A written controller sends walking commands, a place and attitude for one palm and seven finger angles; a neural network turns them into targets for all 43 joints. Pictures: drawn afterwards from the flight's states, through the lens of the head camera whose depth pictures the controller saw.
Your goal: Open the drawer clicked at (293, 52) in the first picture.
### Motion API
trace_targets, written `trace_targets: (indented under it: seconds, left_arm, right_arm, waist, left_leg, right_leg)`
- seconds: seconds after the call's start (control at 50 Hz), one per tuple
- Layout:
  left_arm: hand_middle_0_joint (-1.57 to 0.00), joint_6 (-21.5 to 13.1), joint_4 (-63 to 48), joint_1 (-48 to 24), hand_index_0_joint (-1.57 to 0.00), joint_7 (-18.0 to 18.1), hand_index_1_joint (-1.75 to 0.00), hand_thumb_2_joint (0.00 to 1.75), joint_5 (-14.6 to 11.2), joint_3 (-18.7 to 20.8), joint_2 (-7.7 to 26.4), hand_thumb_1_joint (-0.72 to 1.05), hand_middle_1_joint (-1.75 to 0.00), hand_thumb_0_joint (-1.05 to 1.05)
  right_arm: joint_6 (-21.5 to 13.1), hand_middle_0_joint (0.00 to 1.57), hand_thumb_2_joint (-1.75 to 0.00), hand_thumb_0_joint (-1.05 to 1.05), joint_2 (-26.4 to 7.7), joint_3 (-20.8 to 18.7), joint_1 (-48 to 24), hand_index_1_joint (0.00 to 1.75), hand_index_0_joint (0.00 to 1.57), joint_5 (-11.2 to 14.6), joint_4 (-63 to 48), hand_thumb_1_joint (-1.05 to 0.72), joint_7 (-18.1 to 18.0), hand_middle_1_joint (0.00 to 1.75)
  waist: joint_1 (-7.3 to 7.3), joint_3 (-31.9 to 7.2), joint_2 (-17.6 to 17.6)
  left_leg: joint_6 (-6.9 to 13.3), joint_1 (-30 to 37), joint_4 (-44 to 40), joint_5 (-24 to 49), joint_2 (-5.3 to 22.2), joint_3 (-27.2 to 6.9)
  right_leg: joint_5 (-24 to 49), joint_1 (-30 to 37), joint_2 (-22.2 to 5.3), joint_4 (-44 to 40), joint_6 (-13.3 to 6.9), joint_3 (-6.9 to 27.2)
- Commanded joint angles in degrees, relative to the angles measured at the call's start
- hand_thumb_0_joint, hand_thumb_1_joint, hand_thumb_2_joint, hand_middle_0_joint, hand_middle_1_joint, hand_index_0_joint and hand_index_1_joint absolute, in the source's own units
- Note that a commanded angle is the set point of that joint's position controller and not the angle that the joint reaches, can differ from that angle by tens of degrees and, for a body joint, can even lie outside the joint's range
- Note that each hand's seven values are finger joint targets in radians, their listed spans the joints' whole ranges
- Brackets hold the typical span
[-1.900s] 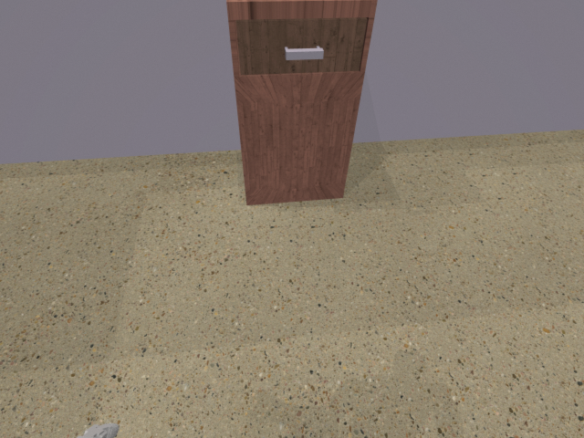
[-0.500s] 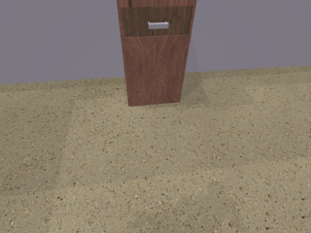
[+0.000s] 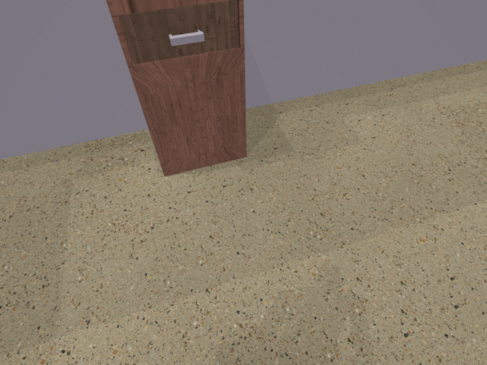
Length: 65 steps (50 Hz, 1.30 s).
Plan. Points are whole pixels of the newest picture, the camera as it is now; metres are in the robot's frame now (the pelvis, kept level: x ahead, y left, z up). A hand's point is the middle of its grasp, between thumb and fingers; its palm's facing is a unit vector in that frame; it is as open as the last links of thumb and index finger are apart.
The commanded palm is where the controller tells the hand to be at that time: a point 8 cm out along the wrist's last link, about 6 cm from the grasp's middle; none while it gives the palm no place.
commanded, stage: walk to a spot facing it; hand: left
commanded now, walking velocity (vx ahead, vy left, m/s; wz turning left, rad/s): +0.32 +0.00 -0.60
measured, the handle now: (186, 36) +1.22 +0.31 +0.00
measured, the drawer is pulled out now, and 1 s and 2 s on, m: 0.00 0.00 0.00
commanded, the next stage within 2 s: turn to face it in 1.38 s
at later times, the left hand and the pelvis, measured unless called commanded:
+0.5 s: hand (146, 360) +0.16 +0.21 -0.17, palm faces -0.10 -0.98 -0.18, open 7.4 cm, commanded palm none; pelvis +0.20 +0.02 +0.00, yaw -13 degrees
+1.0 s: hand (223, 192) +0.57 +0.10 -0.15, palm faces -0.55 -0.82 -0.15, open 7.4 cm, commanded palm none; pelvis +0.38 +0.01 +0.01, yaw -32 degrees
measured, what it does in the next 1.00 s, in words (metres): walks ahead, turning right: left foot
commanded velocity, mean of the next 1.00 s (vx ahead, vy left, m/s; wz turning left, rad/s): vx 0.31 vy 0.00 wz -0.55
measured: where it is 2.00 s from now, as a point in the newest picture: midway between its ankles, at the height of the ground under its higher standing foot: (296, 281)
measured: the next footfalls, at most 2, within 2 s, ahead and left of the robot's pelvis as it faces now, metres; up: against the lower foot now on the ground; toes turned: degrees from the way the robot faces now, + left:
left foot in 0.50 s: +0.36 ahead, +0.11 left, +0.00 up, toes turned -8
right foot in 1.14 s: +0.49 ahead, -0.18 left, +0.00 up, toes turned -46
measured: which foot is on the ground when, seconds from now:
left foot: down 0.00-0.00, up 0.02-0.48, down 0.50-1.00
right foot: down 0.00-0.50, up 0.52-1.00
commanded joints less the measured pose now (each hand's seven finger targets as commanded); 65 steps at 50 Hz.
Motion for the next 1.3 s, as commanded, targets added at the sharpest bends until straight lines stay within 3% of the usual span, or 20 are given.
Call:
trace_targets:
  seconds: [0.0,0.02,0.1,0.18,0.36,0.42,0.44,0.46,0.5,0.52,0.58,0.62,0.7,0.96,1.06,1.1,1.12,1.14,1.2,1.28]
  left_arm:
    - [-0.20,-3.30,0.18,18.11,-0.20,2.59,-0.30,0.90,-0.47,4.44,15.62,0.90,-0.30,0.00]
    - [-0.20,-3.59,-0.54,15.31,-0.20,3.13,-0.30,0.90,-0.73,4.37,14.38,0.90,-0.30,0.00]
    - [-0.20,-4.73,-2.58,8.02,-0.20,3.20,-0.30,0.90,-0.09,2.91,8.06,0.90,-0.30,0.00]
    - [-0.20,-5.56,-1.51,9.42,-0.20,3.26,-0.30,0.90,-0.04,2.81,7.17,0.90,-0.30,0.00]
    - [-0.20,-5.28,-0.57,11.25,-0.20,4.14,-0.30,0.90,0.34,2.84,5.95,0.90,-0.30,0.00]
    - [-0.20,-5.05,-1.61,8.25,-0.20,4.24,-0.30,0.90,0.35,3.49,7.52,0.90,-0.30,0.00]
    - [-0.20,-5.11,-1.90,7.08,-0.20,4.21,-0.30,0.90,0.08,3.75,7.70,0.90,-0.30,0.00]
    - [-0.20,-5.20,-2.34,6.48,-0.20,3.99,-0.30,0.90,-0.28,3.96,7.02,0.90,-0.30,0.00]
    - [-0.20,-5.18,-4.08,9.55,-0.20,2.80,-0.30,0.90,-1.20,3.46,2.07,0.90,-0.30,0.00]
    - [-0.20,-4.99,-4.92,5.36,-0.20,2.85,-0.30,0.90,-0.73,3.74,3.57,0.90,-0.30,0.00]
    - [-0.20,-3.41,-4.50,1.87,-0.20,1.13,-0.30,0.90,0.35,3.92,2.17,0.90,-0.30,0.00]
    - [-0.20,-1.34,-3.82,4.43,-0.20,0.79,-0.30,0.90,0.65,3.83,-0.10,0.90,-0.30,0.00]
    - [-0.20,0.30,-4.65,2.39,-0.20,0.57,-0.30,0.90,0.95,4.14,-0.68,0.90,-0.30,0.00]
    - [-0.20,-0.33,-11.25,-18.96,-0.20,-0.28,-0.30,0.90,0.31,2.27,-1.65,0.90,-0.30,0.00]
    - [-0.20,-1.64,-8.86,-9.48,-0.20,0.33,-0.30,0.90,0.45,3.05,0.66,0.90,-0.30,0.00]
    - [-0.20,-3.05,-4.82,5.02,-0.20,0.93,-0.30,0.90,0.78,4.83,6.31,0.90,-0.30,0.00]
    - [-0.20,-3.76,-4.21,9.45,-0.20,1.69,-0.30,0.90,0.31,6.08,12.53,0.90,-0.30,0.00]
    - [-0.20,-3.12,-3.87,10.13,-0.20,2.60,-0.30,0.90,-1.28,6.79,15.83,0.90,-0.30,0.00]
    - [-0.20,-3.33,-6.74,-0.67,-0.20,3.23,-0.30,0.90,-1.36,4.98,9.59,0.90,-0.30,0.00]
    - [-0.20,-4.75,-6.73,-4.55,-0.20,3.44,-0.30,0.90,-0.11,4.10,7.16,0.90,-0.30,0.00]
  right_arm:
    - [-1.68,0.20,-0.90,0.00,-5.35,-0.86,-10.63,0.30,0.20,0.58,-10.06,-0.90,0.13,0.30]
    - [-1.91,0.20,-0.90,0.00,-6.55,-1.46,-10.44,0.30,0.20,0.65,-9.63,-0.90,0.06,0.30]
    - [-1.67,0.20,-0.90,0.00,-3.69,-1.71,-9.21,0.30,0.20,0.06,-7.69,-0.90,0.51,0.30]
    - [-0.76,0.20,-0.90,0.00,-1.64,-2.02,-7.71,0.30,0.20,0.25,-8.07,-0.90,0.93,0.30]
    - [-1.79,0.20,-0.90,0.00,0.32,-1.48,-18.20,0.30,0.20,0.67,-14.07,-0.90,1.57,0.30]
    - [-2.52,0.20,-0.90,0.00,-0.91,-1.93,-12.71,0.30,0.20,0.87,-13.11,-0.90,1.02,0.30]
    - [-2.83,0.20,-0.90,0.00,-1.99,-2.22,-6.14,0.30,0.20,0.67,-11.13,-0.90,0.35,0.30]
    - [-3.07,0.20,-0.90,0.00,-4.94,-2.93,3.21,0.30,0.20,0.42,-8.28,-0.90,-0.53,0.30]
    - [-3.06,0.20,-0.90,0.00,-14.89,-4.73,14.73,0.30,0.20,-0.20,-5.97,-0.90,-0.95,0.30]
    - [-2.64,0.20,-0.90,0.00,-12.26,-3.96,10.70,0.30,0.20,0.21,-6.83,-0.90,-0.84,0.30]
    - [-3.99,0.20,-0.90,0.00,-2.54,-1.33,0.35,0.30,0.20,0.43,-8.04,-0.90,-0.96,0.30]
    - [-4.37,0.20,-0.90,0.00,-0.68,-0.95,0.71,0.30,0.20,0.36,-7.07,-0.90,-1.11,0.30]
    - [-4.99,0.20,-0.90,0.00,0.11,-1.09,3.77,0.30,0.20,0.75,-5.80,-0.90,-1.54,0.30]
    - [-3.78,0.20,-0.90,0.00,-2.46,-1.19,16.41,0.30,0.20,-0.18,-0.53,-0.90,-1.77,0.30]
    - [-3.14,0.20,-0.90,0.00,-5.39,-2.25,13.44,0.30,0.20,0.03,-1.98,-0.90,-1.53,0.30]
    - [-2.77,0.20,-0.90,0.00,-5.97,-2.27,10.84,0.30,0.20,0.92,-4.40,-0.90,-0.55,0.30]
    - [-2.83,0.20,-0.90,0.00,-1.70,-1.67,11.84,0.30,0.20,1.76,-6.60,-0.90,-0.29,0.30]
    - [-2.71,0.20,-0.90,0.00,-1.58,-1.65,6.45,0.30,0.20,1.80,-8.42,-0.90,-0.77,0.30]
    - [-1.71,0.20,-0.90,0.00,-1.00,-2.08,1.97,0.30,0.20,0.72,-9.02,-0.90,-0.72,0.30]
    - [0.26,0.20,-0.90,0.00,0.56,-2.17,5.10,0.30,0.20,0.09,-7.64,-0.90,-0.72,0.30]
  waist:
    - [8.83,-1.74,-22.15]
    - [6.77,-0.35,-15.42]
    - [1.78,2.96,-2.01]
    - [0.36,1.24,-4.20]
    - [3.16,3.55,-8.89]
    - [0.39,1.60,-9.34]
    - [-2.74,-1.61,-8.16]
    - [-6.33,-6.79,-6.01]
    - [-7.43,-17.47,17.53]
    - [-6.57,-10.22,8.80]
    - [-0.73,1.40,6.16]
    - [1.57,2.01,8.61]
    - [1.95,2.33,5.98]
    - [-4.66,6.52,4.26]
    - [0.20,-0.61,7.55]
    - [7.35,-10.26,2.16]
    - [7.46,-17.26,-10.41]
    - [7.31,-18.40,-10.23]
    - [1.51,-4.23,0.19]
    - [-3.43,-1.07,-1.86]
  left_leg:
    - [1.64,-36.22,35.30,-10.65,-3.04,-2.86]
    - [2.36,-36.82,37.28,-4.26,-0.20,-7.59]
    - [0.68,-33.02,35.34,6.04,2.18,-7.76]
    - [-0.77,-33.67,31.63,11.47,1.42,-6.68]
    - [0.02,-30.08,12.73,13.97,-1.03,-4.43]
    - [1.61,-16.31,3.97,11.64,-3.80,-3.16]
    - [2.29,-6.96,-1.19,14.43,-5.29,-2.52]
    - [3.22,7.18,-3.52,16.99,-2.83,-4.50]
    - [11.81,22.99,-13.12,15.71,25.03,-39.05]
    - [13.76,13.73,-16.71,9.82,25.36,-38.52]
    - [7.31,-4.72,-19.92,9.80,16.68,-19.52]
    - [4.17,-9.73,-19.98,15.12,12.57,-8.61]
    - [2.37,-6.73,-21.64,20.03,11.18,-2.17]
    - [8.91,11.83,-18.20,38.39,15.04,6.45]
    - [7.25,13.19,-0.59,66.66,15.31,12.54]
    - [3.33,-2.46,24.79,52.36,12.97,13.36]
    - [-0.50,-23.98,42.99,-2.50,2.33,9.87]
    - [-0.49,-31.35,53.08,-11.18,-0.66,0.34]
    - [-0.34,-30.09,48.39,3.05,5.16,-7.57]
    - [-1.36,-23.02,37.49,5.56,4.20,-7.14]
  right_leg:
    - [4.72,21.92,-20.68,-26.74,-10.40,41.29]
    - [4.85,20.89,-19.82,-25.91,-11.92,37.99]
    - [14.95,10.95,-15.04,-24.76,-11.51,27.33]
    - [22.40,12.17,-11.20,-24.39,-10.08,20.81]
    - [32.26,14.33,-9.28,-21.95,-8.79,19.97]
    - [39.07,11.17,-8.94,-16.11,-8.00,19.67]
    - [42.95,9.21,-6.52,-9.59,-6.75,18.25]
    - [39.08,3.66,-4.16,0.83,-5.11,16.56]
    - [-11.14,-16.97,5.80,35.04,-0.76,7.44]
    - [-9.18,-18.45,1.51,40.20,-1.50,9.71]
    - [3.62,-16.85,-4.11,39.74,-0.27,6.90]
    - [7.81,-14.07,-3.77,37.80,0.45,5.82]
    - [15.46,-20.33,-4.34,37.20,1.43,5.31]
    - [11.80,-25.57,-4.03,8.17,0.25,-3.46]
    - [5.38,-9.09,2.34,0.69,-4.31,-8.05]
    - [13.82,18.42,-0.30,-6.95,-7.48,-3.31]
    - [28.72,35.68,-17.90,-9.47,-15.13,27.10]
    - [36.29,35.60,-23.07,-15.66,-19.35,37.70]
    - [26.98,13.02,-17.68,-19.87,-13.73,24.33]
    - [27.56,-1.47,-11.75,-21.90,-10.87,15.51]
